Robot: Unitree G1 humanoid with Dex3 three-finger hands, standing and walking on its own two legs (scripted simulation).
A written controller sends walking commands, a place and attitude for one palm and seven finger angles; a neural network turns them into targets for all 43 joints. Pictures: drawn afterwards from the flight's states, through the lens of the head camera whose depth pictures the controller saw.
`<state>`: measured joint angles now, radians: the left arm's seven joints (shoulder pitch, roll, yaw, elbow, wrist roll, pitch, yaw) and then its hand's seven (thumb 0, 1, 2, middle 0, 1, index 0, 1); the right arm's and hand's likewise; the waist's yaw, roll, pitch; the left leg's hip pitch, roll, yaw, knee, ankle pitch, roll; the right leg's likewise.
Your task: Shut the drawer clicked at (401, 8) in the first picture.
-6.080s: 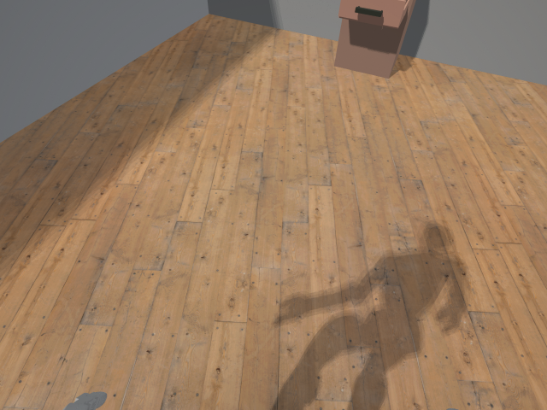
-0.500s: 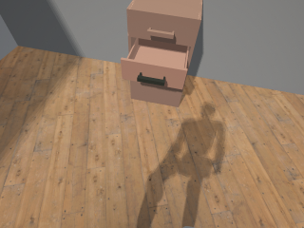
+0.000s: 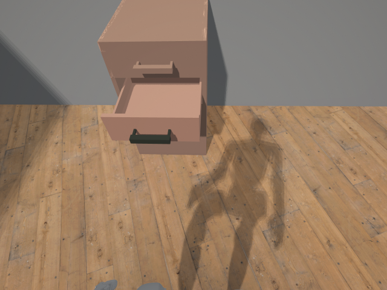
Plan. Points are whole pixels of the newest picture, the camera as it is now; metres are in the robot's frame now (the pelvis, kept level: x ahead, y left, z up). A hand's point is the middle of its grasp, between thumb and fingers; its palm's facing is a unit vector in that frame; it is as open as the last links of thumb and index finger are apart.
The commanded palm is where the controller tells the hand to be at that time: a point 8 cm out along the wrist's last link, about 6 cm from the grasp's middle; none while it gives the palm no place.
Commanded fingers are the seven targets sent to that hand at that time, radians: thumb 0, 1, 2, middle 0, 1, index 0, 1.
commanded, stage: take the last steps up to it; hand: left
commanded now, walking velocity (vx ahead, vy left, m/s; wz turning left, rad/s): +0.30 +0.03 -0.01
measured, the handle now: (151, 135) +0.69 +0.21 -0.25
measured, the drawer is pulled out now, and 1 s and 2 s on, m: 0.25 0.25 0.25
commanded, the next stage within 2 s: come to a stop and stand still in 0.82 s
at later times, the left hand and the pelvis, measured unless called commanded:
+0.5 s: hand out of the picture +0.11 +0.22 -0.18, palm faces +0.08 -0.99 -0.14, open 7.3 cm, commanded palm none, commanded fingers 0.00 0.90 0.90 -0.20 -0.30 -0.20 -0.30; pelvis +0.16 +0.04 +0.01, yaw +0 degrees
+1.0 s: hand (142, 195) +0.38 +0.17 -0.15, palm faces +0.04 -0.97 -0.24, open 7.1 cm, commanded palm none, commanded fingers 0.00 0.90 0.90 -0.20 -0.30 -0.20 -0.30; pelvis +0.30 -0.01 +0.01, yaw +0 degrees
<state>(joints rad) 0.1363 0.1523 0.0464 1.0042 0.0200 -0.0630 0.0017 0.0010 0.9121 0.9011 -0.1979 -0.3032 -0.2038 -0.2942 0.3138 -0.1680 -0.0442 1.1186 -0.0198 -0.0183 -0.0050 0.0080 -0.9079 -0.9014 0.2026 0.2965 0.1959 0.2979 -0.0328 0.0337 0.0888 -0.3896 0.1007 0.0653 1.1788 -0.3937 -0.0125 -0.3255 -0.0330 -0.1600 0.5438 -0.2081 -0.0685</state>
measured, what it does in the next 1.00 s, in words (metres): walks ahead: left foot, then right foot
